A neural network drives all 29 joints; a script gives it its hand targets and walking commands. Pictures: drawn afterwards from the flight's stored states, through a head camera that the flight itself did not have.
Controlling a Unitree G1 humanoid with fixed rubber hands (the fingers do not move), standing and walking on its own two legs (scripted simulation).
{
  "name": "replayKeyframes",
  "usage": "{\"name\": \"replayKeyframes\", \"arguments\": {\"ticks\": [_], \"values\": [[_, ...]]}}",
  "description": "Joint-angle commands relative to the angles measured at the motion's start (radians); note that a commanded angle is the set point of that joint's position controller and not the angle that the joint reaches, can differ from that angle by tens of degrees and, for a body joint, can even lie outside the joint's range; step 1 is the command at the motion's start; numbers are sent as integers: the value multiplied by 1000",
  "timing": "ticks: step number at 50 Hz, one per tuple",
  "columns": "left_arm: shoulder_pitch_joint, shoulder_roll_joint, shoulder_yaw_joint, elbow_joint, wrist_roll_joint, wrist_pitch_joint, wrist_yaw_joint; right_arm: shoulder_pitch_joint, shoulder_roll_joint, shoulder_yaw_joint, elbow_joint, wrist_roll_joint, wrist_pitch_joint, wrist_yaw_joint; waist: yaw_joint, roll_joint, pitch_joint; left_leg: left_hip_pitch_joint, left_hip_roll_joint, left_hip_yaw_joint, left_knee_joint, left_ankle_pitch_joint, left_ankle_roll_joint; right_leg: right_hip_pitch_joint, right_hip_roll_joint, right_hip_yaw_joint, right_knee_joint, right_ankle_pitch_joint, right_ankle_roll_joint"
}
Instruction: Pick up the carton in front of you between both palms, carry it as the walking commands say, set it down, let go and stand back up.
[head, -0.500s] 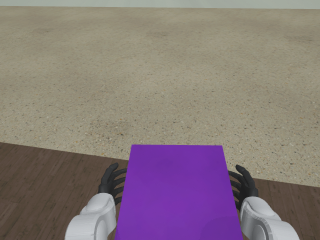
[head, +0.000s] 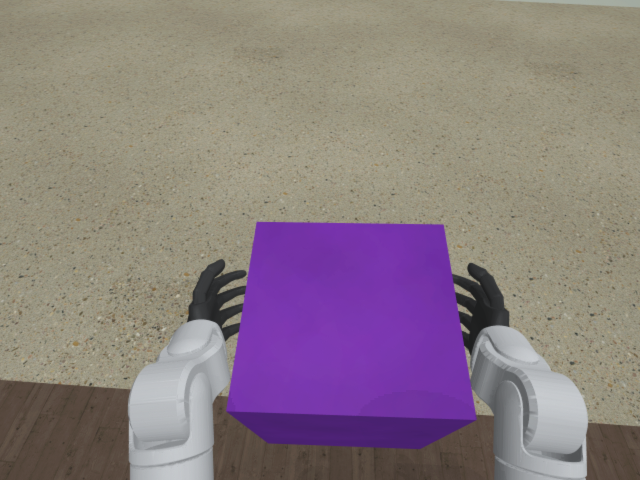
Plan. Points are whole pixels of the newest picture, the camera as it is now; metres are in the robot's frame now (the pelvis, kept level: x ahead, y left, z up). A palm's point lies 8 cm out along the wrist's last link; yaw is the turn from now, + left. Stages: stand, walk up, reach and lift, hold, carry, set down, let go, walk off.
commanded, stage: carry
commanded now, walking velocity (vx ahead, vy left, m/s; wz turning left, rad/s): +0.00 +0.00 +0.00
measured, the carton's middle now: (346, 346) +0.30 -0.01 +0.02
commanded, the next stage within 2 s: none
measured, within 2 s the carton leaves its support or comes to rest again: neither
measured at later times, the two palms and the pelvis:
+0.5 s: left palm (219, 190) +0.50 +0.17 +0.10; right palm (426, 189) +0.51 -0.13 +0.10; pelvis +0.17 +0.01 +0.00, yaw +2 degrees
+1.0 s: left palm (226, 120) +0.68 +0.19 +0.10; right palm (402, 124) +0.67 -0.12 +0.10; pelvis +0.35 +0.04 +0.01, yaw +2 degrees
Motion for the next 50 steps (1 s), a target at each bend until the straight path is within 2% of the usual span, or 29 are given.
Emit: {"name": "replayKeyframes", "arguments": {"ticks": [1, 6, 10, 12, 14, 15, 16, 17, 19, 22, 27, 29, 30, 31, 32, 33, 34, 35, 36, 38, 40, 42, 43, 44, 45, 46, 47, 48, 50], "values": [[-460, -618, -528, -56, -120, -54, -1, -455, 599, 539, -96, 180, -44, 20, 22, 112, -429, 522, 287, -360, -232, 570, 79, -250, -39, 52, 64, 65, -18], [-584, -673, -519, 110, -81, -104, -3, -613, 625, 518, 48, 153, -98, 30, 21, 127, -430, 431, 219, -157, -194, 702, 71, -126, 1, -28, -324, 120, -12], [-702, -686, -506, 205, -85, -129, -2, -676, 625, 462, 171, 105, -120, 13, 3, 192, -434, 448, 195, -123, -121, 767, 74, -100, 45, -66, -508, 231, -26], [-748, -694, -494, 237, -92, -134, -5, -712, 635, 443, 211, 88, -124, 4, 5, 173, -425, 454, 183, -119, -63, 718, 63, -70, 50, -77, -628, 301, -36], [-765, -700, -476, 264, -95, -136, -10, -737, 648, 433, 240, 78, -124, -5, 34, 133, -426, 393, 156, -124, 3, 553, 11, 77, 5, -52, -793, 525, -48], [-771, -696, -462, 280, -92, -134, -13, -734, 653, 430, 250, 70, -122, -10, 33, 50, -454, 303, 119, -120, 49, 338, -28, 195, -110, 61, -730, 899, -79], [-791, -695, -455, 295, -86, -134, -11, -753, 663, 434, 252, 73, -115, -7, 22, -33, -500, 260, 74, -155, 33, 156, -69, 283, -184, 127, -640, 1131, -150], [-749, -711, -450, 317, -83, -132, -14, -762, 673, 438, 238, 79, -109, -3, 37, -108, -506, 269, 52, -151, -3, 36, -79, 279, -184, 138, -652, 1137, -155], [-749, -756, -445, 305, -89, -129, -27, -796, 728, 459, 230, 96, -104, 7, 43, -62, -497, 341, 61, -156, -18, 192, -84, 238, -146, 81, -627, 1088, -127], [-773, -787, -469, 257, -96, -135, -38, -797, 768, 480, 210, 112, -110, 17, 34, 17, -504, 428, 85, -178, 10, 315, -55, 148, -79, 37, -577, 682, -116], [-787, -750, -482, 254, -77, -140, -29, -763, 717, 470, 234, 89, -118, 7, -4, 184, -364, 556, 210, -349, -28, 416, 77, -195, 36, -70, -470, 125, -74], [-774, -746, -469, 288, -65, -141, -29, -763, 712, 472, 255, 80, -117, 6, 5, 161, -330, 537, 213, -327, 13, 574, 76, -165, 63, -95, -533, 75, -76], [-759, -753, -458, 309, -56, -143, -28, -785, 718, 483, 250, 85, -118, 9, 40, 111, -354, 433, 172, -234, 95, 682, 30, 12, 62, -77, -612, 157, -96], [-748, -758, -448, 313, -50, -149, -26, -816, 727, 493, 228, 98, -122, 14, 90, 17, -418, 247, 98, -133, 254, 645, -41, 272, 1, 55, -648, 348, -142], [-751, -759, -452, 293, -53, -155, -27, -841, 747, 495, 205, 107, -128, 19, 131, -155, -429, -35, 0, -94, 486, 232, -92, 484, -172, 327, -728, 674, -231], [-764, -762, -460, 284, -62, -161, -29, -845, 766, 499, 203, 103, -136, 20, 148, -254, -395, -257, -78, -141, 588, -365, -100, 597, -275, 487, -802, 907, -323], [-791, -779, -487, 260, -78, -165, -33, -839, 769, 494, 218, 96, -144, 19, 145, -118, -373, -315, -29, -217, 564, -419, -83, 618, -292, 468, -785, 890, -326], [-819, -797, -519, 231, -101, -171, -39, -814, 761, 473, 231, 82, -151, 16, 140, -25, -358, -326, -7, -247, 478, -416, -65, 605, -285, 417, -782, 804, -289], [-852, -806, -549, 193, -127, -178, -43, -791, 754, 451, 236, 71, -156, 13, 126, 7, -336, -299, 10, -244, 356, -398, -57, 557, -270, 353, -801, 717, -244], [-852, -798, -578, 170, -156, -185, -41, -760, 727, 433, 236, 62, -163, 4, 110, -42, -358, -90, -9, -192, 137, -245, -76, 426, -211, 225, -836, 628, -186], [-808, -764, -582, 163, -157, -187, -32, -721, 696, 418, 234, 49, -167, -4, 98, -96, -365, 47, -63, -112, 38, -163, -72, 347, -168, 139, -830, 652, -154], [-766, -740, -577, 179, -147, -181, -24, -683, 673, 412, 236, 46, -161, -8, 51, -105, -387, 239, -102, -52, -76, 9, -56, 242, -126, 29, -711, 716, -103], [-737, -722, -568, 199, -134, -174, -20, -652, 656, 406, 256, 43, -154, -11, 16, -74, -428, 401, -84, -72, -106, 34, -30, 151, -97, -26, -593, 730, -74], [-734, -704, -551, 205, -125, -162, -17, -626, 635, 394, 271, 34, -148, -14, -30, 50, -483, 555, 53, -296, -148, 12, 33, 4, -36, -90, -371, 584, -28], [-717, -704, -532, 219, -115, -151, -16, -634, 616, 387, 283, 27, -140, -17, -49, 307, -487, 719, 281, -713, -183, 225, 175, -294, 88, -39, -120, 88, 4], [-731, -702, -512, 230, -111, -147, -14, -630, 630, 396, 277, 36, -131, -14, -46, 298, -467, 770, 314, -767, -176, 312, 220, -421, 83, 35, -2, -122, -24], [-724, -713, -487, 254, -94, -142, -13, -666, 650, 417, 256, 57, -125, -4, -57, 192, -430, 744, 303, -715, -141, 403, 221, -475, 48, 70, 19, -121, -38], [-723, -727, -465, 266, -78, -142, -13, -724, 690, 453, 233, 88, -125, 8, -52, 94, -407, 707, 294, -666, -134, 376, 195, -490, 16, 81, -21, -84, -38], [-718, -738, -433, 287, -45, -145, -9, -807, 738, 504, 204, 137, -136, 25, -32, 88, -375, 596, 252, -578, -172, 299, 148, -436, -4, 71, -161, -24, -25]]}}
